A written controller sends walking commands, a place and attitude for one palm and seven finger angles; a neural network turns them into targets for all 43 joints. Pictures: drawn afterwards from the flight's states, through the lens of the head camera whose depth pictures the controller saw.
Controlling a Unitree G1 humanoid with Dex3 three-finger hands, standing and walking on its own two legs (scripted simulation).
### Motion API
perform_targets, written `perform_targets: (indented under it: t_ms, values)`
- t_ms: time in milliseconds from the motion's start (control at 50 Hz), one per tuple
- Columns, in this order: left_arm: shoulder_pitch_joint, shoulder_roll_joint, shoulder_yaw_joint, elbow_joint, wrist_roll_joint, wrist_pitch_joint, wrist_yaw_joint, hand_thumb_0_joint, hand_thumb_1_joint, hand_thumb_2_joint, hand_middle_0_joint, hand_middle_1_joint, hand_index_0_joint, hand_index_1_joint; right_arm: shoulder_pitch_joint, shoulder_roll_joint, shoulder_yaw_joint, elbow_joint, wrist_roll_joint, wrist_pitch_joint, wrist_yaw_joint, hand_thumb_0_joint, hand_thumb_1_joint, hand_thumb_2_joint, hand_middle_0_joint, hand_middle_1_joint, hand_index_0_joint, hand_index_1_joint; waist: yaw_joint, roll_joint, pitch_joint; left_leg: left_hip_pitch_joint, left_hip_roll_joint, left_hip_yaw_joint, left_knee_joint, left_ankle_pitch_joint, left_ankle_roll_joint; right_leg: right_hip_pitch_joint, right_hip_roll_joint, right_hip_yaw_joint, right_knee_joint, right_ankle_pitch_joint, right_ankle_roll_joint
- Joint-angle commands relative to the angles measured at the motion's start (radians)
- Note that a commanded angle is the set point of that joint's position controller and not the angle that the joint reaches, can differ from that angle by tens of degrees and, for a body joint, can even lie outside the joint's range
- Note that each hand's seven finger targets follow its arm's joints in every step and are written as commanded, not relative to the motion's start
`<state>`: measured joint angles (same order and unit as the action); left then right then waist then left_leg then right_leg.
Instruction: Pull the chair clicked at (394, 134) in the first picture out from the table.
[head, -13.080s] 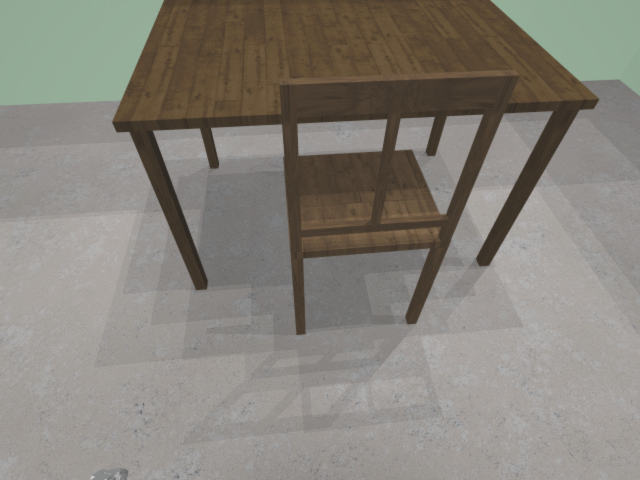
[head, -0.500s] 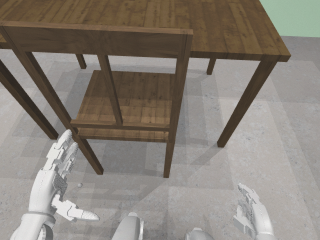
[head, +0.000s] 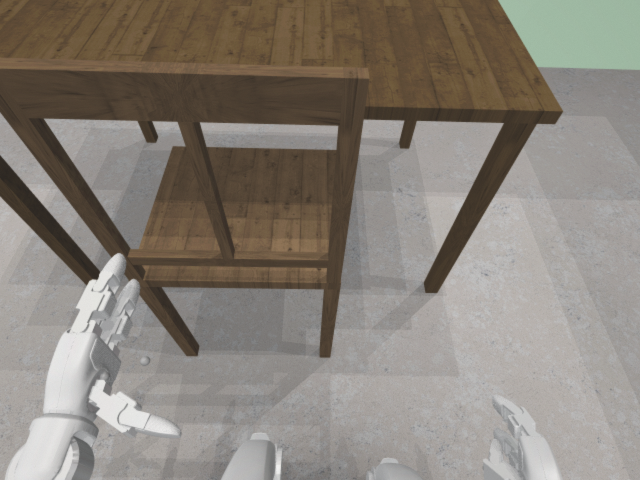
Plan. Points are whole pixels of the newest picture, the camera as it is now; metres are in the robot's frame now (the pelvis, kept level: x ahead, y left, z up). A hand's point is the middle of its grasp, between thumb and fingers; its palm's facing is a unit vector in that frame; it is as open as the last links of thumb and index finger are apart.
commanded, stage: raise the hand toward the chair's back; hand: left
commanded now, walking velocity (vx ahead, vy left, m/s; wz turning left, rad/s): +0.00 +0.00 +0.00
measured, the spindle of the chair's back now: (212, 200) +0.50 +0.19 +0.01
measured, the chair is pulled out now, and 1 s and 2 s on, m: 0.00 0.00 0.00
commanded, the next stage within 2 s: aim the fingers beside a spindle in 0.28 s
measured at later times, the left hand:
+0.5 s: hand (146, 360) +0.25 +0.21 +0.04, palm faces +0.03 -1.00 -0.04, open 16.9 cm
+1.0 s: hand (173, 327) +0.29 +0.19 +0.02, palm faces +0.01 -1.00 -0.04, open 16.9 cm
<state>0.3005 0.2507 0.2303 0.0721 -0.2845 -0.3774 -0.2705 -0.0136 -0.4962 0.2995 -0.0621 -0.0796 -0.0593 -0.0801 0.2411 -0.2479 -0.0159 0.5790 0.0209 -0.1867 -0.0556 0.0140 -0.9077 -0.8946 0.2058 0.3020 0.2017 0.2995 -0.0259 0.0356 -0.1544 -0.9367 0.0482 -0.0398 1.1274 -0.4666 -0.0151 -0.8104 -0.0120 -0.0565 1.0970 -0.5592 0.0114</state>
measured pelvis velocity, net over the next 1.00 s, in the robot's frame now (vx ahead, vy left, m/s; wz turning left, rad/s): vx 0.00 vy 0.00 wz -0.01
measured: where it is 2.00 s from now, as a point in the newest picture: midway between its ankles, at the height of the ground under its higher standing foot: outside the picture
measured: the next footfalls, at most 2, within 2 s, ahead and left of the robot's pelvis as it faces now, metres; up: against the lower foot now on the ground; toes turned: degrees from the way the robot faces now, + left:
none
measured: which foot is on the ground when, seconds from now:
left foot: down 0.00-1.00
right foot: down 0.00-1.00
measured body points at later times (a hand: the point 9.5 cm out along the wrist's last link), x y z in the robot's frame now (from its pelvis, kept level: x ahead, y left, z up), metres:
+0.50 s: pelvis +0.00 +0.00 +0.00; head +0.07 +0.01 +0.44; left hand +0.24 +0.26 +0.05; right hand +0.18 -0.24 -0.08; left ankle +0.04 +0.13 -0.65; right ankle -0.01 -0.13 -0.65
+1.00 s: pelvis +0.00 +0.00 -0.01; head +0.09 +0.01 +0.43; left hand +0.28 +0.25 +0.03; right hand +0.16 -0.25 -0.11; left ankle +0.04 +0.13 -0.65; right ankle -0.01 -0.13 -0.65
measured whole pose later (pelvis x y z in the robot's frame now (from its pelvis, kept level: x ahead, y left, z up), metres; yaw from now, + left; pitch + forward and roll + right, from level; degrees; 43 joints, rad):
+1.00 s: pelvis +0.00 +0.00 -0.01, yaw -1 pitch +19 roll -3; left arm 0.11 0.24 0.21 0.21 -0.25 -0.40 -0.23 -0.01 -0.50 0.30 -0.06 -0.08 -0.06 -0.08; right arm 0.22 -0.25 0.00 0.58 0.01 -0.14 -0.04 0.01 -0.91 -0.89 0.21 0.30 0.20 0.30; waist -0.03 0.03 -0.16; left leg -1.03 0.05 -0.03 1.20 -0.49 -0.01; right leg -0.91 -0.01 -0.05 1.17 -0.59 0.02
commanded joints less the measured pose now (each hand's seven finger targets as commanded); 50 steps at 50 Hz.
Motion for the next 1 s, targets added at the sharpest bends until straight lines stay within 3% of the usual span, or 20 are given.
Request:
perform_targets:
  t_ms: [0,100,200,260,320,400,440,500,540,600,640,660,760,820,840,920,980]
  values:
    - [-0.052,0.15,0.093,-0.19,-0.012,-0.086,0.017,0.0,-0.5,0.3,-0.06,-0.08,-0.06,-0.08,-0.05,-0.125,-0.048,-0.146,0.0,-0.058,-0.011,0.0,-0.9,-0.9,0.2,0.3,0.2,0.3,0.01,0.021,-0.206,0.253,-0.031,0.013,-0.156,0.212,0.035,0.049,0.032,-0.012,-0.164,0.236,-0.026]
    - [-0.068,0.151,0.086,-0.209,-0.012,-0.092,0.013,0.0,-0.5,0.3,-0.06,-0.08,-0.06,-0.08,-0.046,-0.126,-0.045,-0.148,0.0,-0.058,-0.011,0.0,-0.9,-0.9,0.2,0.3,0.2,0.3,0.007,0.036,-0.226,0.265,-0.031,0.013,-0.153,0.223,0.036,0.057,0.032,-0.009,-0.161,0.251,-0.027]
    - [-0.066,0.14,0.084,-0.174,-0.018,-0.084,0.004,0.0,-0.5,0.3,-0.06,-0.08,-0.06,-0.08,-0.049,-0.125,-0.044,-0.147,0.001,-0.053,-0.011,0.0,-0.9,-0.9,0.2,0.3,0.2,0.3,0.002,0.0,-0.21,0.243,-0.032,0.014,-0.145,0.214,0.037,0.057,0.032,-0.007,-0.165,0.253,-0.023]
    - [-0.081,0.131,0.071,-0.179,-0.019,-0.078,-0.006,0.0,-0.5,0.3,-0.06,-0.08,-0.06,-0.08,-0.051,-0.126,-0.041,-0.153,0.002,-0.051,-0.012,0.0,-0.9,-0.9,0.2,0.3,0.2,0.3,-0.001,0.02,-0.204,0.248,-0.034,0.014,-0.147,0.2,0.037,0.046,0.031,-0.007,-0.167,0.239,-0.023]
    - [-0.078,0.14,0.078,-0.204,-0.018,-0.08,-0.008,0.0,-0.5,0.3,-0.06,-0.08,-0.06,-0.08,-0.051,-0.125,-0.041,-0.155,0.001,-0.053,-0.012,0.0,-0.9,-0.9,0.2,0.3,0.2,0.3,0.001,0.012,-0.236,0.257,-0.033,0.013,-0.141,0.223,0.038,0.062,0.03,-0.007,-0.16,0.262,-0.023]
    - [-0.102,0.146,0.083,-0.176,-0.014,-0.079,-0.003,0.0,-0.5,0.3,-0.06,-0.08,-0.06,-0.08,-0.053,-0.125,-0.04,-0.146,0.001,-0.051,-0.014,0.0,-0.9,-0.9,0.2,0.3,0.2,0.3,-0.006,0.018,-0.205,0.239,-0.031,0.011,-0.13,0.207,0.037,0.032,0.032,-0.007,-0.157,0.243,-0.024]
    - [-0.169,0.101,0.021,-0.184,-0.006,-0.083,-0.003,0.0,-0.5,0.3,-0.06,-0.08,-0.06,-0.08,-0.051,-0.129,-0.034,-0.15,-0.001,-0.055,-0.012,0.0,-0.9,-0.9,0.2,0.3,0.2,0.3,-0.023,0.029,-0.193,0.243,-0.029,0.001,-0.133,0.18,0.036,-0.006,0.03,-0.012,-0.149,0.21,-0.024]
    - [-0.163,0.133,0.052,-0.148,0.0,-0.08,0.005,0.0,-0.5,0.3,-0.06,-0.08,-0.06,-0.08,-0.044,-0.134,-0.038,-0.145,-0.003,-0.054,-0.015,0.0,-0.9,-0.9,0.2,0.3,0.2,0.3,-0.01,0.012,-0.214,0.23,-0.029,0.002,-0.124,0.188,0.037,0.002,0.031,-0.009,-0.142,0.216,-0.026]
    - [-0.207,0.111,0.021,-0.156,0.008,-0.078,0.007,0.0,-0.5,0.3,-0.06,-0.08,-0.06,-0.08,-0.045,-0.133,-0.035,-0.151,-0.003,-0.052,-0.012,0.0,-0.9,-0.9,0.2,0.3,0.2,0.3,-0.016,0.029,-0.228,0.24,-0.03,0.003,-0.122,0.19,0.036,-0.006,0.027,-0.008,-0.136,0.218,-0.026]
    - [-0.197,0.144,0.057,-0.148,0.012,-0.073,0.023,0.0,-0.5,0.3,-0.06,-0.08,-0.06,-0.08,-0.043,-0.135,-0.037,-0.15,-0.006,-0.046,-0.009,0.0,-0.9,-0.9,0.2,0.3,0.2,0.3,0.001,0.04,-0.257,0.243,-0.028,0.005,-0.12,0.216,0.034,0.009,0.028,-0.008,-0.126,0.239,-0.03]
    - [-0.219,0.123,0.042,-0.151,0.014,-0.074,0.032,0.0,-0.5,0.3,-0.06,-0.08,-0.06,-0.08,-0.044,-0.13,-0.037,-0.154,-0.007,-0.04,-0.004,0.0,-0.9,-0.9,0.2,0.3,0.2,0.3,-0.002,0.035,-0.272,0.248,-0.029,0.008,-0.116,0.227,0.033,0.008,0.027,-0.009,-0.121,0.253,-0.027]
    - [-0.203,0.141,0.068,-0.136,0.015,-0.073,0.04,0.0,-0.5,0.3,-0.06,-0.08,-0.06,-0.08,-0.042,-0.131,-0.038,-0.153,-0.007,-0.036,-0.003,0.0,-0.9,-0.9,0.2,0.3,0.2,0.3,0.006,0.03,-0.27,0.243,-0.027,0.007,-0.12,0.223,0.03,0.012,0.028,-0.011,-0.119,0.247,-0.029]
    - [-0.27,0.124,0.047,-0.089,0.022,-0.075,0.053,0.0,-0.5,0.3,-0.06,-0.08,-0.06,-0.08,-0.037,-0.137,-0.038,-0.147,-0.009,-0.018,0.002,0.0,-0.9,-0.9,0.2,0.3,0.2,0.3,-0.013,0.002,-0.259,0.212,-0.027,0.01,-0.102,0.206,0.033,-0.011,0.029,-0.004,-0.114,0.243,-0.026]
    - [-0.295,0.144,0.065,-0.073,0.027,-0.085,0.05,0.0,-0.5,0.3,-0.06,-0.08,-0.06,-0.08,-0.032,-0.138,-0.039,-0.141,-0.01,-0.011,0.002,0.0,-0.9,-0.9,0.2,0.3,0.2,0.3,-0.009,0.017,-0.277,0.203,-0.027,0.015,-0.092,0.221,0.033,-0.007,0.028,0.001,-0.102,0.26,-0.027]
    - [-0.306,0.116,0.034,-0.075,0.026,-0.088,0.045,0.0,-0.5,0.3,-0.06,-0.08,-0.06,-0.08,-0.036,-0.135,-0.038,-0.144,-0.01,-0.011,0.003,0.0,-0.9,-0.9,0.2,0.3,0.2,0.3,-0.014,0.024,-0.28,0.213,-0.028,0.016,-0.091,0.217,0.033,-0.015,0.028,0.001,-0.103,0.256,-0.027]
    - [-0.315,0.132,0.048,-0.076,0.022,-0.102,0.047,0.0,-0.5,0.3,-0.06,-0.08,-0.06,-0.08,-0.029,-0.139,-0.042,-0.133,-0.012,-0.01,0.003,0.0,-0.9,-0.9,0.2,0.3,0.2,0.3,-0.01,0.021,-0.317,0.23,-0.025,0.012,-0.081,0.261,0.034,-0.012,0.028,0.002,-0.089,0.295,-0.028]
    - [-0.316,0.112,0.031,-0.056,0.025,-0.099,0.049,0.0,-0.5,0.3,-0.06,-0.08,-0.06,-0.08,-0.028,-0.137,-0.042,-0.131,-0.013,-0.004,0.007,0.0,-0.9,-0.9,0.2,0.3,0.2,0.3,-0.011,0.025,-0.309,0.221,-0.026,0.013,-0.077,0.256,0.031,-0.023,0.027,-0.001,-0.083,0.289,-0.028]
